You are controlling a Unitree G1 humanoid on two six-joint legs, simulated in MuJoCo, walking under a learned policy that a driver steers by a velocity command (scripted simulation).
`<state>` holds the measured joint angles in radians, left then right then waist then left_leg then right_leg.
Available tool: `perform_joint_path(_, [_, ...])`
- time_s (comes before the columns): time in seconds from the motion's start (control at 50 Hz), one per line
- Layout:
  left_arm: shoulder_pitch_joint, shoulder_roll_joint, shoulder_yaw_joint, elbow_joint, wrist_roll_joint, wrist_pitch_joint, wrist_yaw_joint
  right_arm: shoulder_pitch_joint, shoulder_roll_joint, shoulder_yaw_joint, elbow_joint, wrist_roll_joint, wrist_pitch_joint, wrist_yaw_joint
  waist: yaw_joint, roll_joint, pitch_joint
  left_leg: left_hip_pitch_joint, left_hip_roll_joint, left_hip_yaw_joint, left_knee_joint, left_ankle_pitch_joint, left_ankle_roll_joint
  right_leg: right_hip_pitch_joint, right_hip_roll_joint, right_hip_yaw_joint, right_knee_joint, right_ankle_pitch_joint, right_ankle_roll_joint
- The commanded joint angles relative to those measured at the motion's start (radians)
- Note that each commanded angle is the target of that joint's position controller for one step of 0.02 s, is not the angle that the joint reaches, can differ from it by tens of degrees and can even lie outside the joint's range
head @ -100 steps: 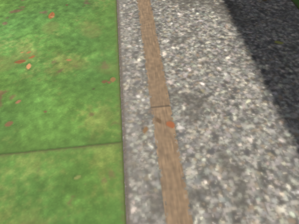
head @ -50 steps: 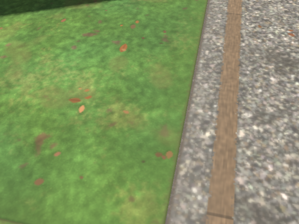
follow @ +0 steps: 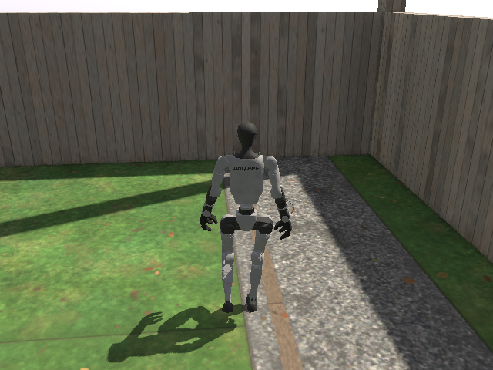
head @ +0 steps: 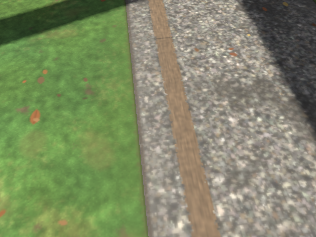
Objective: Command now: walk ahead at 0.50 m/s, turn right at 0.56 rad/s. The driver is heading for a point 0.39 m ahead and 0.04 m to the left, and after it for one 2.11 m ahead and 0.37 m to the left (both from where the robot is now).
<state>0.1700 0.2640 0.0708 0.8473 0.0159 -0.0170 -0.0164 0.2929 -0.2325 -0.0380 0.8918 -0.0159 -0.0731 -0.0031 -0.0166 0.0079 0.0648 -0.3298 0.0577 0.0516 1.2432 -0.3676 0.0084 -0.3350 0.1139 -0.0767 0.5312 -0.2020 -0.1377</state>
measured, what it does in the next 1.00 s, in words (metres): walks ahead, turning left: left foot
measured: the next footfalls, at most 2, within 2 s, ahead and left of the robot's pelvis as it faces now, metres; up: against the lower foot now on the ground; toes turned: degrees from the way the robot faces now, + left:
left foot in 0.44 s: +0.40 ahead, +0.10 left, +0.00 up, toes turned +3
right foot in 1.02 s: +0.44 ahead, -0.08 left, +0.00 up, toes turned +24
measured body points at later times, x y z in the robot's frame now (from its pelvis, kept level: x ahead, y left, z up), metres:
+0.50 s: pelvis +0.27 +0.04 +0.00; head +0.31 +0.04 +0.44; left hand +0.28 +0.30 -0.15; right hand +0.41 -0.21 -0.12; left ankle +0.36 +0.10 -0.73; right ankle +0.10 -0.05 -0.64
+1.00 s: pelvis +0.35 +0.01 +0.01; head +0.38 +0.01 +0.46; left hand +0.41 +0.31 -0.10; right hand +0.51 -0.25 -0.11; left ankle +0.36 +0.10 -0.73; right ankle +0.39 -0.10 -0.72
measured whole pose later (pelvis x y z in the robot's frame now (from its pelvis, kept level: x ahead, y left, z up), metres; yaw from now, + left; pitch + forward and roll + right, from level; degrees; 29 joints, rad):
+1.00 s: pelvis +0.35 +0.01 +0.01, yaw +19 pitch +1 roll +0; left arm 0.15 0.27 0.02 0.77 0.00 0.01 0.05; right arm 0.26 -0.30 -0.08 0.79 -0.02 0.04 0.00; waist -0.04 0.02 0.02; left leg -0.30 -0.17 -0.23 0.46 -0.16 0.06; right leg -0.31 0.04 0.06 0.59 -0.34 0.01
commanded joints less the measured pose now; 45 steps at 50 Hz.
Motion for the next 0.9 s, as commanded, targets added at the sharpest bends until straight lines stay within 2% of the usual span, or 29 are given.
perform_joint_path(0.02, [0.084,0.110,0.028,-0.018,-0.016,-0.017,0.019,0.009,-0.110,-0.021,-0.088,-0.025,0.001,0.004,-0.006,0.020,-0.053,-0.251,0.066,-0.085,-0.053,0.048,-0.020,0.223,-0.287,0.375,-0.300,0.322,-0.165])
perform_joint_path(0.06, [0.103,0.117,0.025,-0.013,-0.020,-0.038,0.015,0.020,-0.096,-0.020,-0.091,-0.035,0.032,0.012,-0.021,0.001,-0.066,-0.228,0.062,-0.064,-0.112,0.062,-0.041,0.192,-0.254,0.330,-0.313,0.391,-0.162])
perform_joint_path(0.1, [0.142,0.132,0.027,-0.001,-0.017,-0.048,0.012,-0.028,-0.087,-0.018,-0.108,-0.032,0.043,0.019,-0.008,-0.019,-0.051,-0.256,0.066,-0.044,-0.194,0.135,-0.052,0.179,-0.236,0.298,-0.341,0.397,-0.145])
perform_joint_path(0.16, [0.208,0.117,0.018,0.022,-0.016,-0.053,0.010,-0.131,-0.085,-0.014,-0.135,-0.025,0.044,0.025,0.034,-0.046,-0.024,-0.316,0.071,-0.026,-0.344,0.271,-0.047,0.236,-0.222,0.257,-0.364,0.435,-0.089])
perform_joint_path(0.22, [0.250,0.118,0.011,0.037,-0.010,-0.060,0.011,-0.214,-0.086,-0.010,-0.156,-0.012,0.041,0.031,0.072,-0.062,-0.020,-0.340,0.059,-0.011,-0.456,0.363,-0.020,0.325,-0.228,0.214,-0.368,0.487,-0.041])
perform_joint_path(0.28, [0.283,0.113,0.002,0.058,0.002,-0.065,0.018,-0.289,-0.082,-0.003,-0.177,-0.005,0.037,0.036,0.097,-0.063,0.007,-0.359,0.032,0.004,-0.546,0.386,0.015,0.409,-0.258,0.177,-0.381,0.511,-0.030])
perform_joint_path(0.3, [0.284,0.104,-0.003,0.066,0.007,-0.063,0.023,-0.301,-0.077,0.000,-0.181,-0.006,0.033,0.039,0.096,-0.054,0.026,-0.348,0.017,0.010,-0.583,0.377,0.026,0.422,-0.263,0.151,-0.368,0.576,-0.027])
perform_joint_path(0.34, [0.269,0.100,-0.011,0.077,0.014,-0.062,0.035,-0.277,-0.068,0.004,-0.175,-0.008,0.024,0.039,0.076,-0.059,0.025,-0.254,-0.034,0.031,-0.649,0.339,0.053,0.426,-0.270,0.099,-0.309,0.780,-0.004])
perform_joint_path(0.36, [0.251,0.108,-0.012,0.078,0.014,-0.064,0.042,-0.230,-0.077,0.000,-0.159,-0.011,0.019,0.036,0.053,-0.073,0.002,-0.183,-0.070,0.042,-0.659,0.307,0.069,0.430,-0.273,0.083,-0.248,0.936,0.012])
perform_joint_path(0.38, [0.230,0.123,-0.010,0.078,0.015,-0.065,0.050,-0.151,-0.096,-0.007,-0.133,-0.013,0.015,0.029,0.019,-0.090,-0.037,-0.107,-0.105,0.051,-0.664,0.274,0.086,0.444,-0.274,0.075,-0.157,1.064,0.029])
perform_joint_path(0.4, [0.203,0.141,-0.006,0.074,0.017,-0.062,0.055,-0.028,-0.122,-0.018,-0.093,-0.014,0.008,0.022,-0.032,-0.094,-0.091,-0.011,-0.133,0.049,-0.704,0.269,0.104,0.449,-0.265,0.069,-0.005,1.104,0.041])
perform_joint_path(0.42, [0.168,0.157,-0.002,0.065,0.003,-0.060,0.057,0.096,-0.138,-0.027,-0.056,-0.024,-0.004,0.016,-0.099,-0.075,-0.141,0.138,-0.120,0.028,-0.821,0.408,0.126,0.387,-0.235,0.041,0.199,0.982,0.057])
perform_joint_path(0.44, [0.156,0.138,-0.011,0.022,-0.011,-0.069,0.059,0.204,-0.219,-0.048,-0.039,-0.038,-0.009,0.007,-0.131,0.026,-0.250,0.378,0.075,-0.175,-0.768,0.805,0.194,0.183,-0.157,-0.006,0.531,0.545,0.083])
perform_joint_path(0.46, [0.321,0.039,-0.026,0.009,-0.038,-0.066,0.051,0.152,-0.302,-0.066,-0.058,-0.026,-0.001,0.013,-0.004,0.241,-0.386,0.655,0.382,-0.591,-0.710,1.425,0.418,-0.167,0.034,0.025,0.896,-0.424,0.131])
perform_joint_path(0.48, [0.291,0.103,-0.018,0.029,0.003,-0.051,0.052,0.131,-0.260,-0.069,-0.068,0.035,0.009,0.022,-0.025,0.058,-0.435,0.594,0.334,-0.566,-0.759,1.351,0.424,-0.175,-0.039,0.153,0.919,-0.318,0.124])
perform_joint_path(0.5, [0.205,0.105,-0.018,0.006,0.004,-0.049,0.048,0.040,-0.212,-0.059,-0.090,0.036,0.018,0.018,-0.017,0.046,-0.281,0.451,0.284,-0.463,-0.811,1.161,0.398,-0.223,-0.079,0.152,0.897,-0.256,0.129])
perform_joint_path(0.52, [0.157,0.104,-0.019,-0.006,0.013,-0.048,0.044,-0.019,-0.149,-0.042,-0.100,0.029,0.030,0.014,0.003,-0.018,-0.165,0.314,0.219,-0.394,-0.871,1.008,0.350,-0.233,-0.114,0.143,0.824,-0.219,0.133])
perform_joint_path(0.54, [0.130,0.106,-0.016,-0.019,0.020,-0.035,0.039,-0.034,-0.128,-0.035,-0.102,0.029,0.039,0.007,0.017,-0.022,-0.113,0.229,0.173,-0.352,-0.904,0.941,0.317,-0.219,-0.134,0.139,0.766,-0.203,0.143])
perform_joint_path(0.56, [0.146,0.092,-0.019,-0.025,0.025,-0.013,0.035,-0.035,-0.124,-0.033,-0.095,0.026,0.045,0.003,0.039,-0.001,-0.100,0.149,0.136,-0.312,-0.928,0.906,0.296,-0.169,-0.141,0.133,0.710,-0.191,0.156])
perform_joint_path(0.58, [0.157,0.077,-0.022,-0.028,0.023,0.005,0.035,-0.029,-0.141,-0.036,-0.092,0.017,0.046,0.005,0.050,0.010,-0.109,0.104,0.118,-0.291,-0.933,0.898,0.286,-0.135,-0.132,0.122,0.676,-0.185,0.167])
perform_joint_path(0.62, [0.165,0.062,-0.025,-0.038,0.019,0.023,0.038,-0.023,-0.182,-0.051,-0.097,0.008,0.046,0.009,0.057,0.024,-0.142,0.072,0.094,-0.280,-0.932,0.873,0.276,-0.118,-0.123,0.109,0.625,-0.161,0.182])
perform_joint_path(0.72, [0.051,0.084,-0.016,-0.082,0.018,0.048,0.047,-0.007,-0.200,-0.064,-0.118,0.005,0.073,0.003,0.016,0.076,-0.136,0.079,0.060,-0.367,-0.964,0.455,0.223,-0.197,-0.139,0.126,0.497,-0.096,0.202])
perform_joint_path(0.8, [-0.029,0.089,-0.015,-0.115,0.010,0.051,0.053,0.022,-0.207,-0.074,-0.127,0.001,0.092,-0.005,-0.021,0.098,-0.110,0.143,0.062,-0.471,-0.968,0.238,0.210,-0.249,-0.132,0.155,0.397,-0.112,0.205])
perform_joint_path(0.84, [-0.047,0.088,-0.018,-0.127,0.003,0.046,0.056,0.029,-0.208,-0.078,-0.132,-0.003,0.097,-0.007,-0.030,0.107,-0.105,0.166,0.063,-0.507,-0.951,0.248,0.211,-0.235,-0.118,0.162,0.342,-0.141,0.197])
perform_joint_path(0.9, [-0.036,0.092,-0.023,-0.135,-0.010,0.033,0.060,0.017,-0.211,-0.082,-0.142,-0.009,0.103,-0.004,-0.026,0.117,-0.118,0.186,0.067,-0.538,-0.909,0.374,0.211,-0.163,-0.089,0.160,0.255,-0.186,0.176])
